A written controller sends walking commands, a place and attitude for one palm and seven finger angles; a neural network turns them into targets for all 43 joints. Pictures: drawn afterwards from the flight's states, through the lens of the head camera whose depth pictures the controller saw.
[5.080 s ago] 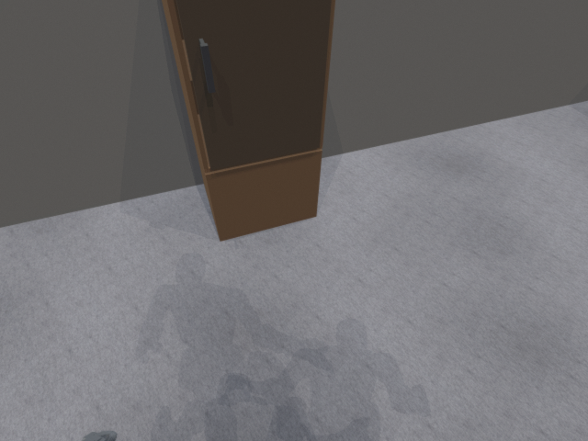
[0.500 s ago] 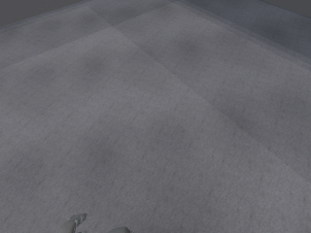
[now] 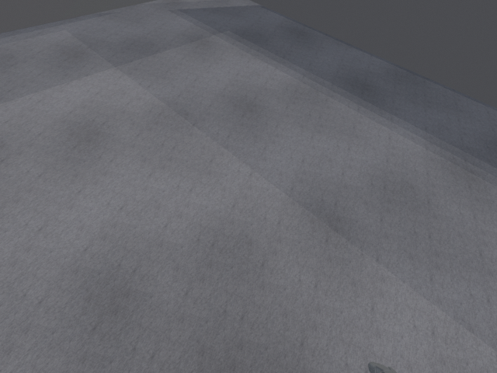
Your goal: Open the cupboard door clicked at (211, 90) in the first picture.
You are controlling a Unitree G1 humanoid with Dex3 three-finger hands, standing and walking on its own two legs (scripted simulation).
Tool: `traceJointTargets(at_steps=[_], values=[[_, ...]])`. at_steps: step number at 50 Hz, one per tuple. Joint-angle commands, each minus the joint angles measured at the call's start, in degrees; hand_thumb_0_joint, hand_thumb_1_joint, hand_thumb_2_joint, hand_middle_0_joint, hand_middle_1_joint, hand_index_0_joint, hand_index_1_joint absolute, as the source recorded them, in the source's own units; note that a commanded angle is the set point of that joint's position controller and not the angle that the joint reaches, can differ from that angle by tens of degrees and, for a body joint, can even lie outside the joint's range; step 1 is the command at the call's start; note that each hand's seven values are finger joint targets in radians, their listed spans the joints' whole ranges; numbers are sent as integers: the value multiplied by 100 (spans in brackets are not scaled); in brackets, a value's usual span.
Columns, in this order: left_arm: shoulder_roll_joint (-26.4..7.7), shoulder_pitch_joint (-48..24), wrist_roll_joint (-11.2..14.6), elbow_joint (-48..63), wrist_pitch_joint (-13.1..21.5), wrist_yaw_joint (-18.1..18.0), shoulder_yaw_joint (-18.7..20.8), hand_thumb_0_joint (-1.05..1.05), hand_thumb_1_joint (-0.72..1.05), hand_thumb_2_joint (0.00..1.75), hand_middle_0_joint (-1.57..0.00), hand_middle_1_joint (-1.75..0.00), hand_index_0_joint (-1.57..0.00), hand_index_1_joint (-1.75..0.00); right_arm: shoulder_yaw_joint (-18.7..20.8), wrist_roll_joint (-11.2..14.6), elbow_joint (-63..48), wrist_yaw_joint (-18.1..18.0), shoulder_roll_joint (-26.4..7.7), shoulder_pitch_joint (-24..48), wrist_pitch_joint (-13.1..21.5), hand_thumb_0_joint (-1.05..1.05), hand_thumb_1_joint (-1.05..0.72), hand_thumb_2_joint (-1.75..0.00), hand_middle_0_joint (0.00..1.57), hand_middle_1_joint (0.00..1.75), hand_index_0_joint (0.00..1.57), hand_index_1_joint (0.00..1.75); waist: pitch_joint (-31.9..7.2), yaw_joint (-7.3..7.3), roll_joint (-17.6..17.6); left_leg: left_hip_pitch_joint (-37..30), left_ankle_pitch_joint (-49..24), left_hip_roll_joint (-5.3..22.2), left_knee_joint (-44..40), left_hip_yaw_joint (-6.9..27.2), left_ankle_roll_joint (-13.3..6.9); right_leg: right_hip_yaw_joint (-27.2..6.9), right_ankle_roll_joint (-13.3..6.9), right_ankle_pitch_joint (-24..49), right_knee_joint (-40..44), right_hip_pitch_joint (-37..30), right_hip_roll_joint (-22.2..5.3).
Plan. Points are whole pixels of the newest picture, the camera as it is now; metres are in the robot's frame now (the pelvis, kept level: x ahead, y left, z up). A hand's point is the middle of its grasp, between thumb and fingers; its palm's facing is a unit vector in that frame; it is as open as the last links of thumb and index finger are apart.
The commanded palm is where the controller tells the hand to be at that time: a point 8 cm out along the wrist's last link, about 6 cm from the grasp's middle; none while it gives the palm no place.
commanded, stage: turn to face it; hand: left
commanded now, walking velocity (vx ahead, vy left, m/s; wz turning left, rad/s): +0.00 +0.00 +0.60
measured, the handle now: out of the picture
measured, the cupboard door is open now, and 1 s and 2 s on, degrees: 0 0 0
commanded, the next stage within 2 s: none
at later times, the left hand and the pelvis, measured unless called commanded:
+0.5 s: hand (146, 358) +0.16 +0.18 -0.14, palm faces +0.23 -0.95 -0.23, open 7.4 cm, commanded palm none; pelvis +0.04 -0.03 +0.00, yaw +15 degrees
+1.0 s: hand out of the picture -0.12 +0.16 -0.18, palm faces +0.61 -0.74 -0.29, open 7.4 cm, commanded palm none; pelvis +0.01 -0.03 -0.01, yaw +36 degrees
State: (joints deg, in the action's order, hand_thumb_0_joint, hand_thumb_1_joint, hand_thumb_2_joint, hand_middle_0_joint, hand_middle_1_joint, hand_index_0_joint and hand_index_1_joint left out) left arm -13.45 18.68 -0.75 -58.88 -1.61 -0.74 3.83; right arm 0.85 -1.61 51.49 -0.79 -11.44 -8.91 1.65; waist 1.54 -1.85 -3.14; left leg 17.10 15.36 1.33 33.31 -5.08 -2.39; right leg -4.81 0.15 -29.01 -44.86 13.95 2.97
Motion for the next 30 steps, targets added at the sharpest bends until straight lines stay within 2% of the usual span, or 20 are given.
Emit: traceJointTargets(at_steps=[1, 3, 5, 6, 8, 11, 14, 17, 20, 21, 22, 23, 24, 25, 26, 27, 28, 29, 30], values=[[-212, -223, -51, 235, 214, 27, -67, 0, 90, 90, -20, -30, -20, -30, 71, 29, 140, -114, -720, -546, 30, 0, -90, -90, 20, 30, 20, 30, 281, 146, 1069, -516, -1995, 1543, -2004, 2000, -597, 269, 143, 240, -976, 1087, -618], [-128, -236, -17, 180, 177, 11, -106, 0, 90, 90, -20, -30, -20, -30, 86, 65, 290, -131, -760, -655, 61, 0, -90, -90, 20, 30, 20, 30, -219, 124, 1059, -976, -3494, 1292, -1671, 1567, -580, 381, 259, 494, -737, 908, -598], [-179, -404, -2, 225, 127, -26, -80, 0, 90, 90, -20, -30, -20, -30, 155, 89, 406, -121, -842, -840, 16, 0, -90, -90, 20, 30, 20, 30, -423, 190, 1045, -1244, -4081, 1210, -1475, 1531, -606, 461, 329, 552, -812, 1018, -550], [-197, -506, 3, 277, 115, -40, -58, 0, 90, 90, -20, -30, -20, -30, 189, 93, 435, -122, -862, -922, -4, 0, -90, -90, 20, 30, 20, 30, -461, 206, 977, -1403, -4267, 1250, -1428, 1620, -629, 469, 366, 566, -899, 1181, -570], [-180, -694, -5, 388, 82, -70, -19, 0, 90, 90, -20, -30, -20, -30, 275, 75, 491, -109, -893, -1053, -52, 0, -90, -90, 20, 30, 20, 30, -579, 254, 878, -1573, -4227, 1262, -1335, 1747, -707, 467, 432, 555, -1031, 1400, -570], [-173, -1102, -7, 593, 64, -81, 25, 0, 90, 90, -20, -30, -20, -30, 347, 57, 526, -85, -856, -1205, -105, 0, -90, -90, 20, 30, 20, 30, -385, 341, 1040, -1335, -3803, 1186, -1350, 1988, -723, 459, 474, 541, -1054, 1535, -596], [-141, -1386, 18, 759, 39, -93, 49, 0, 90, 90, -20, -30, -20, -30, 422, 34, 494, -73, -895, -1242, -145, 0, -90, -90, 20, 30, 20, 30, -313, 388, 1086, -1147, -3343, 1168, -1367, 2261, -785, 438, 482, 490, -882, 1498, -558], [-116, -1641, 41, 950, 54, -100, 56, 0, 90, 90, -20, -30, -20, -30, 476, 6, 436, -66, -930, -1309, -178, 0, -90, -90, 20, 30, 20, 30, -343, 458, 1097, -960, -3373, 1123, -1260, 2542, -811, 401, 427, 383, -395, 1223, -449], [-126, -1448, 74, 1021, 69, -119, 60, 0, 90, 90, -20, -30, -20, -30, 543, 4, 305, -51, -1029, -1108, -214, 0, -90, -90, 20, 30, 20, 30, -502, 361, 1258, -713, -3298, 1010, -1089, 2710, -758, 415, 348, 534, 330, 653, -300], [-166, -1367, 75, 1040, 89, -123, 62, 0, 90, 90, -20, -30, -20, -30, 566, 12, 260, -40, -1022, -1051, -225, 0, -90, -90, 20, 30, 20, 30, -469, 324, 1201, -543, -3304, 937, -978, 2735, -706, 439, 326, 728, 720, 376, -252], [-189, -1183, 87, 1024, 111, -135, 81, 0, 90, 90, -20, -30, -20, -30, 578, 28, 210, -30, -1030, -980, -237, 0, -90, -90, 20, 30, 20, 30, -537, 220, 1151, -309, -3033, 829, -833, 2723, -582, 448, 319, 1182, 1332, -72, -270], [-303, -976, 83, 986, 159, -155, 103, 0, 90, 90, -20, -30, -20, -30, 583, 67, 153, -13, -971, -924, -238, 0, -90, -90, 20, 30, 20, 30, -603, 110, 904, 48, -2481, 619, -586, 2631, -346, 409, 311, 1835, 2233, -737, -413], [-680, -782, 28, 974, 229, -192, 165, 0, 90, 90, -20, -30, -20, -30, 559, 129, 95, 33, -714, -1051, -220, 0, -90, -90, 20, 30, 20, 30, -820, 82, -32, 955, -1078, 241, 79, 2099, 52, -349, 91, 2295, 2759, -1848, -1365], [-1145, -723, -38, 1018, 249, -222, 246, 0, 90, 90, -20, -30, -20, -30, 513, 125, -88, 39, -445, -1103, -208, 0, -90, -90, 20, 30, 20, 30, -819, 80, -1375, 1938, 1653, -526, 1315, 870, 493, -1601, -604, 3261, 2773, -2156, -2954], [-1112, -671, -5, 1088, 210, -213, 241, 0, 90, 90, -20, -30, -20, -30, 596, 55, -116, 21, -733, -951, -295, 0, -90, -90, 20, 30, 20, 30, -685, 35, -813, 1672, 1990, -298, 2504, 844, 503, -1438, -1038, 3418, 2749, -1272, -3309], [-944, -954, -1, 1134, 209, -213, 210, 0, 90, 90, -20, -30, -20, -30, 592, 38, -39, 51, -644, -811, -392, 0, -90, -90, 20, 30, 20, 30, -420, 176, -626, 1605, 1745, -131, 3158, 873, 526, -1135, -1005, 3188, 2771, -747, -2892], [-755, -1218, -8, 1191, 205, -196, 139, 0, 90, 90, -20, -30, -20, -30, 586, 25, 34, 102, -613, -798, -443, 0, -90, -90, 20, 30, 20, 30, -101, 314, -429, 1641, 1314, 2, 3557, 776, 565, -602, -885, 3057, 2730, -438, -2537], [-601, -1332, -5, 1214, 215, -174, 77, 0, 90, 90, -20, -30, -20, -30, 576, 16, 70, 149, -595, -793, -488, 0, -90, -90, 20, 30, 20, 30, 108, 397, -334, 1613, 927, 76, 3774, 690, 607, -109, -748, 3025, 2709, -186, -2264], [-562, -1308, -16, 1214, 232, -162, 54, 0, 90, 90, -20, -30, -20, -30, 555, 15, 74, 178, -570, -819, -507, 0, -90, -90, 20, 30, 20, 30, 106, 416, -460, 1617, 726, 89, 3846, 609, 648, 144, -671, 3074, 2696, -180, -2120]])
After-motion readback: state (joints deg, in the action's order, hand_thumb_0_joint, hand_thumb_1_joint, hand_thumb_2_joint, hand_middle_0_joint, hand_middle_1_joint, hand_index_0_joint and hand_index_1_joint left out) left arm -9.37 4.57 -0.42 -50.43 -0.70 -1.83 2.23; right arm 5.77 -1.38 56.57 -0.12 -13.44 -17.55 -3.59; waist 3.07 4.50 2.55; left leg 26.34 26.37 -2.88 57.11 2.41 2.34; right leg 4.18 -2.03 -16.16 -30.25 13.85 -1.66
